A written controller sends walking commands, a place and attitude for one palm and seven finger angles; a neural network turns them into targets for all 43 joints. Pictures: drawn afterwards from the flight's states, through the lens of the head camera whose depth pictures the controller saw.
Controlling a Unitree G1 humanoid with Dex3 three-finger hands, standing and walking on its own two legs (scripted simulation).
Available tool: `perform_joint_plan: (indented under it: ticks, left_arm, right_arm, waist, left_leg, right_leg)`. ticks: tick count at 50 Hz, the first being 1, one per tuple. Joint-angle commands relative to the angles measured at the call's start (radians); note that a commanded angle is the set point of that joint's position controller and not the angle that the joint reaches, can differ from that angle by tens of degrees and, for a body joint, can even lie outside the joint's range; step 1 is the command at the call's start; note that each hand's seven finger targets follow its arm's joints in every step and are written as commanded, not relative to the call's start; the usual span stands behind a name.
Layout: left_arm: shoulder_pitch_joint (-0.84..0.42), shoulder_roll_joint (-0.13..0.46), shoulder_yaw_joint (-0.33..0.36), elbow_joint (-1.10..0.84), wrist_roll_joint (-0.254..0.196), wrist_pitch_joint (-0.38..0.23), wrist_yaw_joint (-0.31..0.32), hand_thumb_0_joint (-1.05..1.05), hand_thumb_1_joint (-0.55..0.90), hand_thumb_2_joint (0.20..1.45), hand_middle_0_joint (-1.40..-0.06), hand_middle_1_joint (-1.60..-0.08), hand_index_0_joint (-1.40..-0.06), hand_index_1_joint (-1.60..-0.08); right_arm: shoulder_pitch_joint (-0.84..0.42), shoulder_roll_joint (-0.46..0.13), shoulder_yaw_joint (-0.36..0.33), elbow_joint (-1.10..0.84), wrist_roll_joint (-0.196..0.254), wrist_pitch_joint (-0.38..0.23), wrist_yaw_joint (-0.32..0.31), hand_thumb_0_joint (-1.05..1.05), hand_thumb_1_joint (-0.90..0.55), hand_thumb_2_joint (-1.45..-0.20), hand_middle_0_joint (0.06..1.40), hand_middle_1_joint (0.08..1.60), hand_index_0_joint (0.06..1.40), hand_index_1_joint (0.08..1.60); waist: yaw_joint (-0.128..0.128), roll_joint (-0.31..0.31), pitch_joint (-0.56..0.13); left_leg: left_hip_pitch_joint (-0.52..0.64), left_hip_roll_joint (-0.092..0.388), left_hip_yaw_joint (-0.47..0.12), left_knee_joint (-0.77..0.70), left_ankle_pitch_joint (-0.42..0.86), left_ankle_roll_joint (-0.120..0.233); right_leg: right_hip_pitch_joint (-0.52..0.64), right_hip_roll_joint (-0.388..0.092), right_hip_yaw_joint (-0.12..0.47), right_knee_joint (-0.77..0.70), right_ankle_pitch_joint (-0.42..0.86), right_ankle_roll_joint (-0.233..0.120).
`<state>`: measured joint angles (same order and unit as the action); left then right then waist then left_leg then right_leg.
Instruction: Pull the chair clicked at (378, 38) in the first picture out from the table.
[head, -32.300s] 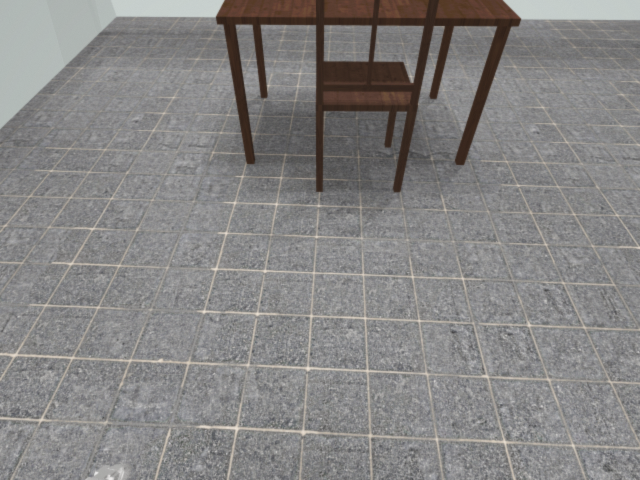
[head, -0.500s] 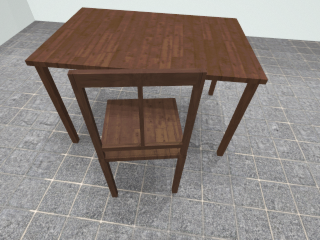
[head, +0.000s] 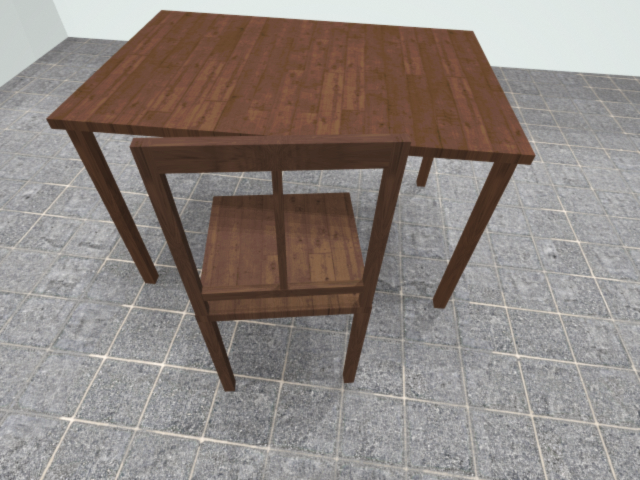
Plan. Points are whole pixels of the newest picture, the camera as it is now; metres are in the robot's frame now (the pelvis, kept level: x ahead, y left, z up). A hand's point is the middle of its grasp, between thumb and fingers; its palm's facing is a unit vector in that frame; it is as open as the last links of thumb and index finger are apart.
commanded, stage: look again from close up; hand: left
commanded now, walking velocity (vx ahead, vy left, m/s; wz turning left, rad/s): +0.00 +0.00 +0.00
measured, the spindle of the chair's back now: (280, 236) +0.54 +0.11 -0.07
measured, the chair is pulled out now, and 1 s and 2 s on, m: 0.13 0.13 0.13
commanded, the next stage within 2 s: shuffle to correct the standing spot in 0.92 s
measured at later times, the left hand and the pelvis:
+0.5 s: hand out of the picture -0.01 +0.14 -0.18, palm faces +0.03 -0.99 -0.15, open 7.4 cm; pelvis +0.00 -0.01 +0.00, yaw +0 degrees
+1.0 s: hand out of the picture -0.01 +0.14 -0.18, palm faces +0.03 -0.99 -0.14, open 7.4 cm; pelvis +0.01 -0.02 +0.00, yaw +0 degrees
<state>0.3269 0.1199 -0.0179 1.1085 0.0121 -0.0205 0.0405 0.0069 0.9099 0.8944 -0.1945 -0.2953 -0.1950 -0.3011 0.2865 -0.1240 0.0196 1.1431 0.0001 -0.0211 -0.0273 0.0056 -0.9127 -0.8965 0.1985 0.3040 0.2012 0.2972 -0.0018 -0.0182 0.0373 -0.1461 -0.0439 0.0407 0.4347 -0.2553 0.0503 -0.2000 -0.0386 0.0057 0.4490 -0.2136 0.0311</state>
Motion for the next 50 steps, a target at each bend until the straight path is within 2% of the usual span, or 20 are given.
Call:
perform_joint_plan:
  ticks: [1, 10, 11, 15, 19, 21, 24, 27, 28, 31, 39, 44, 46, 49, 50]
  left_arm:
    - [0.083, 0.08, 0.014, -0.023, 0.001, -0.007, 0.003, 0.0, 0.9, 0.9, -0.2, -0.3, -0.2, -0.3]
    - [0.083, 0.078, 0.016, -0.025, 0.0, -0.009, 0.003, 0.0, 0.9, 0.9, -0.2, -0.3, -0.2, -0.3]
    - [0.081, 0.078, 0.015, -0.023, 0.0, -0.009, 0.004, 0.0, 0.9, 0.9, -0.2, -0.3, -0.2, -0.3]
    - [0.082, 0.082, 0.015, -0.025, -0.001, -0.01, 0.003, 0.0, 0.9, 0.9, -0.2, -0.3, -0.2, -0.3]
    - [0.085, 0.079, 0.016, -0.023, -0.002, -0.011, 0.003, 0.0, 0.9, 0.9, -0.2, -0.3, -0.2, -0.3]
    - [0.085, 0.079, 0.016, -0.024, -0.001, -0.01, 0.003, 0.0, 0.9, 0.9, -0.2, -0.3, -0.2, -0.3]
    - [0.089, 0.078, 0.016, -0.023, -0.001, -0.012, 0.003, 0.0, 0.9, 0.9, -0.2, -0.3, -0.2, -0.3]
    - [0.085, 0.08, 0.016, -0.025, -0.001, -0.013, 0.004, 0.0, 0.9, 0.9, -0.2, -0.3, -0.2, -0.3]
    - [0.089, 0.079, 0.015, -0.023, -0.001, -0.013, 0.004, 0.0, 0.9, 0.9, -0.2, -0.3, -0.2, -0.3]
    - [0.088, 0.078, 0.016, -0.025, -0.001, -0.011, 0.003, 0.0, 0.9, 0.9, -0.2, -0.3, -0.2, -0.3]
    - [0.093, 0.077, 0.017, -0.024, -0.001, -0.014, 0.003, 0.0, 0.9, 0.9, -0.2, -0.3, -0.2, -0.3]
    - [0.095, 0.076, 0.018, -0.024, -0.002, -0.014, 0.003, 0.0, 0.9, 0.9, -0.2, -0.3, -0.2, -0.3]
    - [0.096, 0.076, 0.018, -0.024, 0.0, -0.013, 0.003, 0.0, 0.9, 0.9, -0.2, -0.3, -0.2, -0.3]
    - [0.099, 0.074, 0.018, -0.023, -0.001, -0.014, 0.003, 0.0, 0.9, 0.9, -0.2, -0.3, -0.2, -0.3]
    - [0.094, 0.076, 0.019, -0.024, 0.0, -0.012, 0.003, 0.0, 0.9, 0.9, -0.2, -0.3, -0.2, -0.3]
  right_arm:
    - [0.056, -0.098, -0.023, -0.027, -0.003, -0.013, -0.001, 0.0, -0.9, -0.9, 0.2, 0.3, 0.2, 0.3]
    - [0.057, -0.09, -0.021, -0.023, -0.001, -0.014, -0.003, 0.0, -0.9, -0.9, 0.2, 0.3, 0.2, 0.3]
    - [0.054, -0.095, -0.021, -0.022, -0.002, -0.014, -0.002, 0.0, -0.9, -0.9, 0.2, 0.3, 0.2, 0.3]
    - [0.052, -0.09, -0.021, -0.019, -0.001, -0.013, -0.003, 0.0, -0.9, -0.9, 0.2, 0.3, 0.2, 0.3]
    - [0.054, -0.088, -0.019, -0.018, -0.002, -0.015, -0.003, 0.0, -0.9, -0.9, 0.2, 0.3, 0.2, 0.3]
    - [0.05, -0.087, -0.02, -0.016, -0.001, -0.014, -0.003, 0.0, -0.9, -0.9, 0.2, 0.3, 0.2, 0.3]
    - [0.053, -0.087, -0.02, -0.016, -0.002, -0.015, -0.003, 0.0, -0.9, -0.9, 0.2, 0.3, 0.2, 0.3]
    - [0.054, -0.085, -0.019, -0.013, -0.002, -0.013, -0.004, 0.0, -0.9, -0.9, 0.2, 0.3, 0.2, 0.3]
    - [0.051, -0.085, -0.019, -0.012, -0.002, -0.013, -0.003, 0.0, -0.9, -0.9, 0.2, 0.3, 0.2, 0.3]
    - [0.049, -0.084, -0.02, -0.012, -0.002, -0.01, -0.003, 0.0, -0.9, -0.9, 0.2, 0.3, 0.2, 0.3]
    - [0.06, -0.082, -0.021, -0.011, -0.003, -0.014, -0.004, 0.0, -0.9, -0.9, 0.2, 0.3, 0.2, 0.3]
    - [0.061, -0.08, -0.019, -0.01, -0.003, -0.015, -0.006, 0.0, -0.9, -0.9, 0.2, 0.3, 0.2, 0.3]
    - [0.059, -0.079, -0.02, -0.011, -0.002, -0.014, -0.005, 0.0, -0.9, -0.9, 0.2, 0.3, 0.2, 0.3]
    - [0.066, -0.078, -0.02, -0.01, -0.002, -0.016, -0.006, 0.0, -0.9, -0.9, 0.2, 0.3, 0.2, 0.3]
    - [0.065, -0.077, -0.02, -0.008, -0.001, -0.014, -0.007, 0.0, -0.9, -0.9, 0.2, 0.3, 0.2, 0.3]
  waist:
    - [0.006, 0.017, 0.063]
    - [0.006, -0.004, 0.044]
    - [0.007, 0.009, 0.048]
    - [0.006, -0.003, 0.052]
    - [0.006, 0.013, 0.032]
    - [0.009, 0.012, 0.048]
    - [0.007, 0.004, 0.03]
    - [0.006, -0.009, 0.041]
    - [0.008, 0.006, 0.045]
    - [0.008, 0.003, 0.064]
    - [0.006, 0.003, 0.033]
    - [0.007, 0.011, 0.033]
    - [0.009, 0.012, 0.052]
    - [0.008, -0.001, 0.035]
    - [0.008, 0.001, 0.054]
  left_leg:
    - [-0.087, 0.12, -0.119, -0.131, 0.038, -0.013]
    - [-0.064, 0.124, -0.112, -0.122, 0.076, -0.013]
    - [-0.069, 0.12, -0.112, -0.12, 0.071, -0.014]
    - [-0.067, 0.12, -0.108, -0.118, 0.078, -0.015]
    - [-0.055, 0.12, -0.107, -0.111, 0.108, -0.017]
    - [-0.062, 0.12, -0.106, -0.115, 0.096, -0.017]
    - [-0.045, 0.121, -0.104, -0.11, 0.11, -0.017]
    - [-0.054, 0.119, -0.103, -0.108, 0.106, -0.02]
    - [-0.053, 0.119, -0.101, -0.11, 0.096, -0.02]
    - [-0.065, 0.116, -0.105, -0.118, 0.065, -0.02]
    - [-0.045, 0.121, -0.102, -0.112, 0.099, -0.02]
    - [-0.044, 0.122, -0.104, -0.115, 0.103, -0.021]
    - [-0.056, 0.122, -0.1, -0.117, 0.092, -0.021]
    - [-0.044, 0.123, -0.103, -0.114, 0.111, -0.02]
    - [-0.055, 0.125, -0.103, -0.121, 0.091, -0.02]
  right_leg:
    - [-0.002, -0.059, 0.056, -0.068, 0.071, -0.05]
    - [0.007, -0.058, 0.057, -0.072, 0.092, -0.051]
    - [0.005, -0.06, 0.061, -0.073, 0.09, -0.051]
    - [0.005, -0.058, 0.062, -0.078, 0.094, -0.053]
    - [0.013, -0.06, 0.065, -0.073, 0.119, -0.055]
    - [0.009, -0.06, 0.063, -0.077, 0.11, -0.054]
    - [0.01, -0.062, 0.065, -0.076, 0.12, -0.055]
    - [0.01, -0.061, 0.068, -0.08, 0.12, -0.057]
    - [0.004, -0.062, 0.067, -0.084, 0.109, -0.056]
    - [-0.008, -0.059, 0.069, -0.092, 0.075, -0.057]
    - [0.007, -0.058, 0.069, -0.087, 0.111, -0.058]
    - [0.012, -0.057, 0.068, -0.086, 0.115, -0.058]
    - [0.005, -0.057, 0.066, -0.092, 0.108, -0.057]
    - [0.013, -0.058, 0.066, -0.086, 0.123, -0.058]
    - [0.007, -0.053, 0.064, -0.091, 0.101, -0.057]
